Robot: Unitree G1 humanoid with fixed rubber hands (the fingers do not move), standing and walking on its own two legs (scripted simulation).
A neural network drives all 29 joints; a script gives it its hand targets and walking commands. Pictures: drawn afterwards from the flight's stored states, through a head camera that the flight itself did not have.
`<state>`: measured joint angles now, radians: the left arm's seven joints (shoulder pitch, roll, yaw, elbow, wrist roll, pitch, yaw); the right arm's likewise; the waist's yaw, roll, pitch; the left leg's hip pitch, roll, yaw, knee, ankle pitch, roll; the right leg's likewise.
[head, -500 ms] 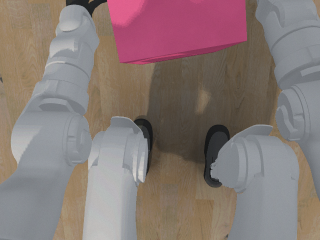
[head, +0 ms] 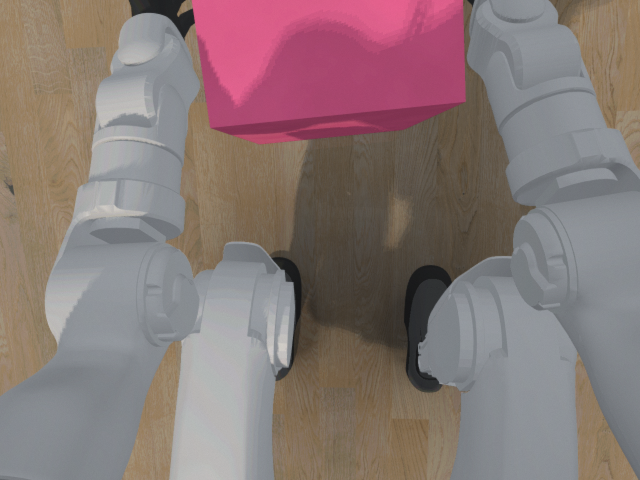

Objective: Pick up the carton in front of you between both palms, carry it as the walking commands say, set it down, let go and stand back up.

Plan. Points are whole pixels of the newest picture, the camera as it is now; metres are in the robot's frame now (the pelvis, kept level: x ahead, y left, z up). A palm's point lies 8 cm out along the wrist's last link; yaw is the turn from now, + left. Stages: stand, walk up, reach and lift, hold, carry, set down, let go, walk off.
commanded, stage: reach and lift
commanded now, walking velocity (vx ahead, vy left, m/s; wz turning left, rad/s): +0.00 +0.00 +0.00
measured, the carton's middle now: (324, 34) +0.54 +0.05 -0.21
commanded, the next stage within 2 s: none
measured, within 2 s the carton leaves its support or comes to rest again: neither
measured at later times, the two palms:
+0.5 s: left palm out of the picture +0.48 +0.19 +0.06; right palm out of the picture +0.51 -0.11 +0.06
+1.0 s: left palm out of the picture +0.45 +0.17 +0.22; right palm out of the picture +0.46 -0.13 +0.22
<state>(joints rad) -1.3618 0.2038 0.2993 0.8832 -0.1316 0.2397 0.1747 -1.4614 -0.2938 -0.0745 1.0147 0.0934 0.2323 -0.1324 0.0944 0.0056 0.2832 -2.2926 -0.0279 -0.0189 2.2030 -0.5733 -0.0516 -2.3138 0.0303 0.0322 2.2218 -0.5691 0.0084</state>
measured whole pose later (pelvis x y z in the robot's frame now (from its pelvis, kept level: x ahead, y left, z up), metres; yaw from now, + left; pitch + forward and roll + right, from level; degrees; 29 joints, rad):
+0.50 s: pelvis -0.01 +0.00 +0.12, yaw +0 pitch +44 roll +1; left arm -1.09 -0.01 0.59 0.65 0.26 0.40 0.03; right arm -1.19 -0.02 -0.48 0.80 -0.28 0.38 -0.03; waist 0.06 -0.03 -0.14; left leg -2.07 -0.05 -0.05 1.77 -0.46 -0.05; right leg -2.07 0.07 0.04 1.78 -0.47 0.03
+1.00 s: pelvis +0.03 +0.00 +0.25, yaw -1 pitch +35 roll +0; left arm -0.73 -0.09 0.48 0.58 0.23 0.39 0.02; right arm -0.77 0.09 -0.42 0.63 -0.25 0.39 -0.03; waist 0.04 -0.01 -0.25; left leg -1.52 -0.04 -0.05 1.37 -0.46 -0.03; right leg -1.52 0.06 0.06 1.38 -0.47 0.01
